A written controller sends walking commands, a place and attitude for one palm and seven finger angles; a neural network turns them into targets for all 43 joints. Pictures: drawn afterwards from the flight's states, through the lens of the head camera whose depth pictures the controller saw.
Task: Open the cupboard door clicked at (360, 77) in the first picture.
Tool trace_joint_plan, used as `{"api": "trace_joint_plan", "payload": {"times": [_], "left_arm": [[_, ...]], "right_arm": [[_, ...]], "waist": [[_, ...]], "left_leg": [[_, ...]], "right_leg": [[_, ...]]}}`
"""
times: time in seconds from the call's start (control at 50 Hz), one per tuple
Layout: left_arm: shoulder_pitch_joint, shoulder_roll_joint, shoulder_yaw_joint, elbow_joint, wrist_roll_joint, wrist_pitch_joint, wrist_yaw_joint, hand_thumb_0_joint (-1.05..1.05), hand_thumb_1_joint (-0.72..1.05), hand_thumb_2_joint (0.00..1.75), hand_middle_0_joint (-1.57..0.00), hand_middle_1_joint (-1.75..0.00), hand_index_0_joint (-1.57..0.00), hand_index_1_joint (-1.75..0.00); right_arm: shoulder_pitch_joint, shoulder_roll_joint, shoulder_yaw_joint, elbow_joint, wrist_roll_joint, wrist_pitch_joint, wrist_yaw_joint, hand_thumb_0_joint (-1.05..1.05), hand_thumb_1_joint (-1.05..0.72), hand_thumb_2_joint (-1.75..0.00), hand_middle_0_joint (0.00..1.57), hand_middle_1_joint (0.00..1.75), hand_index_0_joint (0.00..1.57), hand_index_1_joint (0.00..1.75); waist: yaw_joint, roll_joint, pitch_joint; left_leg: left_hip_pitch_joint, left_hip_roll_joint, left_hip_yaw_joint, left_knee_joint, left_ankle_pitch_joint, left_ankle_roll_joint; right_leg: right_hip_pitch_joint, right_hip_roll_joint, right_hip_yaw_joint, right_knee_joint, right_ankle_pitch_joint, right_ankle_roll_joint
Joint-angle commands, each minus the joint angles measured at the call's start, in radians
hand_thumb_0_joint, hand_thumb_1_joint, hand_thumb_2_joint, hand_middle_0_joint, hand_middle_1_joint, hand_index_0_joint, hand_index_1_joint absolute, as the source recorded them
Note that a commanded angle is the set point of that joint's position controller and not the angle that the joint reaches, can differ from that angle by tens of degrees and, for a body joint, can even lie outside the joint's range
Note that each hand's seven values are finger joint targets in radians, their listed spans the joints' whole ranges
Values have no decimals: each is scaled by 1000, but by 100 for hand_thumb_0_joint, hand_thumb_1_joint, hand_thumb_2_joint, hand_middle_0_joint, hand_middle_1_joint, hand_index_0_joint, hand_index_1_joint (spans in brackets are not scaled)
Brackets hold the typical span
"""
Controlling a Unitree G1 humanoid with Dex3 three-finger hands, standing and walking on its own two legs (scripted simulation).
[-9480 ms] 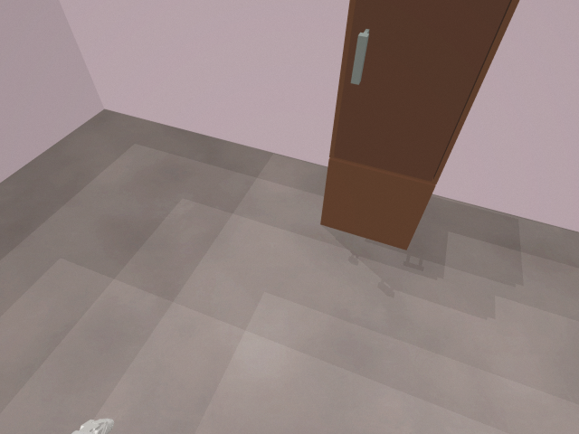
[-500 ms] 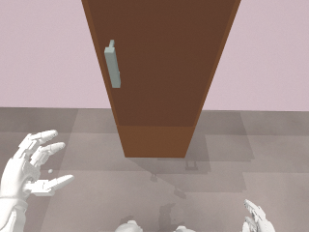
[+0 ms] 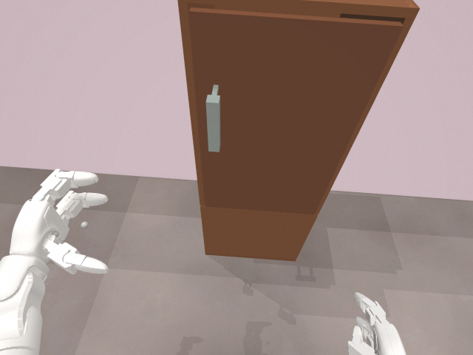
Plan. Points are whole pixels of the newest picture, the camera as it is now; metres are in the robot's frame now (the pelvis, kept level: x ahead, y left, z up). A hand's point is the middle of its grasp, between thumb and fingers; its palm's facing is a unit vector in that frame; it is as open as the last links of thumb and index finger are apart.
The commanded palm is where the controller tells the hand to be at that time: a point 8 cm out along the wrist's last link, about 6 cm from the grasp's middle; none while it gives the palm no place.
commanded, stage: raise the hand with hooked fingers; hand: left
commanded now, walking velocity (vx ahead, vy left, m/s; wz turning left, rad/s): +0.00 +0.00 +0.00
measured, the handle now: (215, 118) +0.56 +0.10 +0.07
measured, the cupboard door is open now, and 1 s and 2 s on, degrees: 0 0 0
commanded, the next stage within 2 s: move the hooked fingers beside the handle in 0.66 s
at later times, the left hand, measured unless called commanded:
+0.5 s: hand (91, 211) +0.29 +0.26 +0.09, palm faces +0.06 -1.00 -0.02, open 14.0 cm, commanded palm +0.26 +0.30 +0.10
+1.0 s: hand (118, 197) +0.32 +0.22 +0.10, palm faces +0.06 -1.00 -0.02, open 14.0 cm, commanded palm +0.30 +0.27 +0.10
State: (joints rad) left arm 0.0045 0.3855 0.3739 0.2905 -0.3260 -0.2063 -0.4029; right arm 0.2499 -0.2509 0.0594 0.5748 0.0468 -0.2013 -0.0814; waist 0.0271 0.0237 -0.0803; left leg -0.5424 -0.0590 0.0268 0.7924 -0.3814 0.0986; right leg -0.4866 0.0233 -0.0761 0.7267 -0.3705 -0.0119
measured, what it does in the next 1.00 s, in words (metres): stands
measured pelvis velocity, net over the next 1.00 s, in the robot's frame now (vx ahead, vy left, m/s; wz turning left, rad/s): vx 0.00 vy -0.04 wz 0.00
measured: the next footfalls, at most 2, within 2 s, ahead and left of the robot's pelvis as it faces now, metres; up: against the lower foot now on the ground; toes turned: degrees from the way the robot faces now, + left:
none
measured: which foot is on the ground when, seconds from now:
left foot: down 0.00-1.00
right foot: down 0.00-1.00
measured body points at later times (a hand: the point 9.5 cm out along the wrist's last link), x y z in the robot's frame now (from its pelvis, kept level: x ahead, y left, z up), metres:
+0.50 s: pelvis +0.00 -0.02 +0.01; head +0.03 -0.01 +0.46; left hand +0.29 +0.31 +0.10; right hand +0.14 -0.27 -0.07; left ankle +0.01 +0.04 -0.71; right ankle +0.00 -0.12 -0.71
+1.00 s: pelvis +0.00 -0.04 +0.00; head +0.03 -0.04 +0.45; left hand +0.31 +0.28 +0.10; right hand +0.16 -0.29 -0.08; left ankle +0.01 +0.04 -0.71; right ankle +0.00 -0.12 -0.71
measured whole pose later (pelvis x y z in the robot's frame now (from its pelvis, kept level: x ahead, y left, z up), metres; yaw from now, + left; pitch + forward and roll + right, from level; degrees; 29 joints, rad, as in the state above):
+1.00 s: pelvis +0.00 -0.04 +0.00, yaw +0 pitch +7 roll -1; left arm -0.21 0.41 0.39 0.51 -0.31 -0.19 -0.42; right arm 0.26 -0.28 0.05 0.60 0.07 -0.17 -0.10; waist 0.01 0.03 -0.06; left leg -0.52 -0.03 0.01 0.76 -0.36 0.05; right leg -0.47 0.06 -0.09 0.71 -0.36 -0.06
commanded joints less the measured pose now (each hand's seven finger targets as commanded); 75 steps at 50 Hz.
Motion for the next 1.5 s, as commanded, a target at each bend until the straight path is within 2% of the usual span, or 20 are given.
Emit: {"api": "trace_joint_plan", "payload": {"times": [0.0, 0.14, 0.18, 0.3, 0.52, 0.64, 0.74, 0.82, 0.88, 0.98, 1.0, 1.04, 1.08, 1.1, 1.16, 1.24, 1.3, 1.36, 1.44, 1.48], "left_arm": [[-265, 257, 92, -172, -27, -41, -25, 0, -50, 30, -30, -120, -30, -120], [-344, 305, 124, -127, -31, -19, -50, 0, -50, 30, -30, -120, -30, -120], [-306, 267, 97, -90, -33, -9, -59, 0, -50, 30, -30, -120, -30, -120], [-301, 301, 129, -103, -35, -10, -57, 0, -50, 30, -30, -120, -30, -120], [-329, 303, 124, -125, -25, -49, -40, 0, -50, 30, -30, -120, -30, -120], [-312, 290, 128, -79, -43, -36, -46, 0, -50, 30, -30, -120, -30, -120], [-313, 288, 121, -85, -41, -32, -51, 0, -50, 30, -30, -120, -30, -120], [-460, 315, 118, -50, -30, -40, -38, 0, -50, 30, -30, -120, -30, -120], [-510, 295, 88, -20, -15, -53, -31, 0, -50, 30, -30, -120, -30, -120], [-562, 282, 57, 48, 3, -53, -17, 0, -50, 30, -30, -120, -30, -120], [-566, 289, 64, 81, -3, -49, -17, 0, -50, 30, -30, -120, -30, -120], [-575, 336, 106, 123, 5, -46, -10, 0, -50, 30, -30, -120, -30, -120], [-575, 328, 102, 127, 13, -52, -4, 0, -50, 30, -30, -120, -30, -120], [-551, 362, 136, 120, 10, -56, -2, 0, -50, 30, -30, -120, -30, -120], [-582, 324, 105, 120, 16, -67, 4, 0, -50, 30, -30, -120, -30, -120], [-632, 348, 117, 186, 21, -76, 1, 0, -50, 30, -30, -120, -30, -120], [-748, 306, 54, 192, 33, -88, 2, 0, -50, 30, -30, -120, -30, -120], [-774, 320, 62, 211, 43, -108, 12, 0, -50, 30, -30, -120, -30, -120], [-819, 322, 61, 309, 55, -109, 31, 0, -50, 30, -30, -120, -30, -120], [-875, 330, 54, 319, 70, -119, 44, 0, -50, 30, -30, -120, -30, -120]], "right_arm": [[-15, -176, -70, -132, -2, -40, -20, 0, -90, -90, 20, 30, 20, 30], [-7, -179, -71, -127, 3, -36, -24, 0, -90, -90, 20, 30, 20, 30], [-3, -178, -74, -128, 5, -37, -21, 0, -90, -90, 20, 30, 20, 30], [-2, -180, -76, -143, 0, -32, -11, 0, -90, -90, 20, 30, 20, 30], [-13, -168, -70, -134, 6, -33, -22, 0, -90, -90, 20, 30, 20, 30], [-18, -165, -66, -130, 9, -33, -26, 0, -90, -90, 20, 30, 20, 30], [-26, -161, -66, -133, 13, -30, -23, 0, -90, -90, 20, 30, 20, 30], [-17, -167, -65, -114, 14, -24, -29, 0, -90, -90, 20, 30, 20, 30], [-15, -161, -64, -106, 16, -23, -32, 0, -90, -90, 20, 30, 20, 30], [3, -163, -64, -97, 19, -9, -29, 0, -90, -90, 20, 30, 20, 30], [8, -166, -63, -99, 17, -4, -28, 0, -90, -90, 20, 30, 20, 30], [14, -169, -65, -95, 19, 8, -24, 0, -90, -90, 20, 30, 20, 30], [23, -166, -67, -102, 17, 16, -18, 0, -90, -90, 20, 30, 20, 30], [27, -168, -68, -109, 14, 21, -13, 0, -90, -90, 20, 30, 20, 30], [44, -163, -72, -108, 16, 35, -8, 0, -90, -90, 20, 30, 20, 30], [65, -172, -77, -93, 18, 55, -9, 0, -90, -90, 20, 30, 20, 30], [79, -173, -79, -85, 18, 65, -11, 0, -90, -90, 20, 30, 20, 30], [97, -176, -82, -72, 14, 71, -11, 0, -90, -90, 20, 30, 20, 30], [118, -182, -83, -54, 12, 89, -8, 0, -90, -90, 20, 30, 20, 30], [122, -183, -83, -51, 11, 98, -6, 0, -90, -90, 20, 30, 20, 30]], "waist": [[-15, 111, -197], [-18, 103, -211], [-19, 94, -194], [-4, 74, -194], [-16, 97, -202], [-21, 27, -188], [-17, 48, -202], [-48, 16, -177], [-47, 60, -211], [-53, 42, -224], [-49, -7, -218], [-40, 13, -237], [-33, 31, -265], [-14, 31, -292], [-36, 34, -291], [-51, 27, -258], [-78, 38, -276], [-72, 81, -317], [-84, 29, -297], [-84, 62, -305]], "left_leg": [[287, 94, -200, -186, 340, -148], [313, 90, -188, -203, 368, -138], [310, 90, -188, -206, 366, -136], [271, 73, -160, -203, 330, -124], [222, 58, -116, -184, 258, -86], [178, 49, -95, -169, 239, -68], [161, 45, -82, -150, 254, -62], [134, 46, -82, -134, 221, -57], [146, 44, -81, -135, 207, -57], [150, 46, -82, -131, 230, -56], [125, 46, -82, -124, 230, -53], [99, 44, -71, -124, 223, -54], [108, 43, -67, -124, 259, -55], [107, 44, -68, -117, 292, -55], [123, 47, -61, -115, 319, -52], [96, 49, -56, -112, 294, -51], [121, 51, -65, -102, 291, -50], [159, 53, -75, -104, 309, -55], [141, 57, -81, -98, 308, -55], [146, 59, -87, -102, 307, -61]], "right_leg": [[-32, 19, 5, -72, 144, -37], [9, 17, 7, -109, 168, -37], [-1, 16, 6, -114, 166, -34], [40, 20, 11, -120, 185, -42], [78, 15, 40, -127, 190, -36], [104, 10, 58, -136, 219, -24], [128, 1, 75, -131, 255, -22], [97, 1, 90, -132, 231, -15], [98, -5, 93, -129, 208, -16], [91, -4, 88, -120, 243, -15], [108, -2, 94, -117, 252, -14], [127, -11, 106, -116, 257, -10], [149, -10, 102, -104, 301, -11], [179, -8, 106, -92, 342, -15], [152, -2, 98, -88, 379, -9], [125, -2, 103, -88, 365, -7], [86, 5, 97, -83, 329, -11], [70, 6, 89, -78, 315, -18], [42, 10, 82, -74, 306, -16], [28, 10, 77, -67, 287, -19]]}}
